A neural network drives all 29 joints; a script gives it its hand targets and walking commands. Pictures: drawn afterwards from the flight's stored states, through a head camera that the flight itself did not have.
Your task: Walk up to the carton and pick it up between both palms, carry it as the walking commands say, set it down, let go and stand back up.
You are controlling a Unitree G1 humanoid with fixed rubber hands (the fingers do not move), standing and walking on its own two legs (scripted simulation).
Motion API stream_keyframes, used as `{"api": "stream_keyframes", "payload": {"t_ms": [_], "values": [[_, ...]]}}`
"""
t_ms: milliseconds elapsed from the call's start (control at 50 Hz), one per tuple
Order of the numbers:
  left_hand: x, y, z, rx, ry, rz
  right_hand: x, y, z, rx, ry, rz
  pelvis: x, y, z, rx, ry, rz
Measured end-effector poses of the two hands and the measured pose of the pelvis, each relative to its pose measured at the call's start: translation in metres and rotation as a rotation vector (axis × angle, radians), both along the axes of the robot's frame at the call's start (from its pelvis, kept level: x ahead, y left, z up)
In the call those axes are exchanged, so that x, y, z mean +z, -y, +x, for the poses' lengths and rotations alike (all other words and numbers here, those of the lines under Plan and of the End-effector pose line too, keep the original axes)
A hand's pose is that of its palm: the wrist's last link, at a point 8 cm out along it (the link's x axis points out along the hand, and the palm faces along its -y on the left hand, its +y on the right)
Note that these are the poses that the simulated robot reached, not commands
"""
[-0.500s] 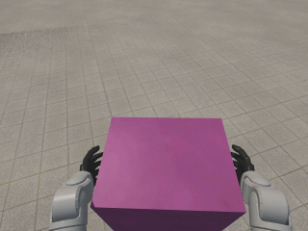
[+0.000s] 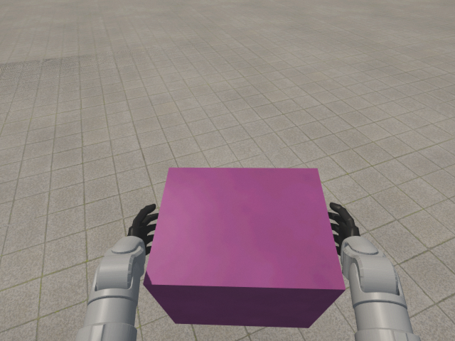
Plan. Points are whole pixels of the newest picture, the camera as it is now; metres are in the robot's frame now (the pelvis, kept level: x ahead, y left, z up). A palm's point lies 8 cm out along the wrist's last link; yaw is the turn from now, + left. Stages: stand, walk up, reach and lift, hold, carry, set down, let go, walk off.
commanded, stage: hold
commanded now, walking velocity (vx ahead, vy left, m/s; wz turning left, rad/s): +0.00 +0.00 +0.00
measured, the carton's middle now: (241, 251) +0.32 -0.01 -0.03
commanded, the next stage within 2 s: set down in 0.76 s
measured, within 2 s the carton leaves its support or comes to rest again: neither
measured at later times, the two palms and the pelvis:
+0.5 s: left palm (127, 235) +0.32 +0.21 +0.03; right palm (327, 223) +0.32 -0.17 +0.05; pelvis +0.09 +0.04 +0.02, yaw +1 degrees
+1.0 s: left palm (141, 235) +0.32 +0.18 +0.03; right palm (343, 243) +0.30 -0.20 +0.03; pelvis +0.05 +0.03 +0.01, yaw +0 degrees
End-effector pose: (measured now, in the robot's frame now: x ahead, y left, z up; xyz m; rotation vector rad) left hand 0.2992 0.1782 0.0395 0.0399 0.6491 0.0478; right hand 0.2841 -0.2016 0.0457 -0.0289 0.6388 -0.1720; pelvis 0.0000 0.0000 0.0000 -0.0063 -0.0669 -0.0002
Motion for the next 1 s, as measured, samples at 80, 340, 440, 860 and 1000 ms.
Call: {"api": "stream_keyframes", "payload": {"t_ms": [80,340,440,860,1000], "values": [[0.024,0.005,0.021,0.013,0.055,-0.022,0.021,0.005,0.015,-0.01,0.059,0.002,0.003,-0.008,0.017,-0.006,0.022,-0.001],[0.002,-0.016,0.044,0.048,-0.044,-0.063,0.007,-0.015,0.044,-0.014,-0.037,0.011,0.015,-0.031,0.07,-0.02,-0.001,-0.008],[-0.01,-0.025,0.033,0.095,-0.053,-0.106,0.005,-0.025,0.043,0.005,-0.045,-0.005,0.017,-0.036,0.084,-0.003,-0.013,-0.016],[0.0,-0.019,0.019,0.045,-0.032,-0.041,0.003,-0.018,0.018,-0.02,-0.028,0.017,0.016,-0.039,0.074,0.005,0.034,-0.016],[-0.01,-0.001,0.024,0.024,-0.081,-0.03,-0.017,-0.001,0.011,-0.064,-0.072,0.058,0.013,-0.027,0.055,-0.005,0.045,-0.001]]}}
